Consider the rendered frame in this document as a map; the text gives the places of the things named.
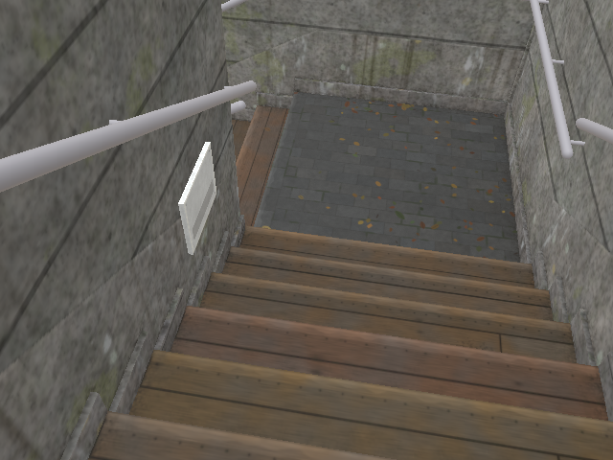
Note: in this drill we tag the stairs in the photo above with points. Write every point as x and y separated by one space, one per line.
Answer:
310 347
256 143

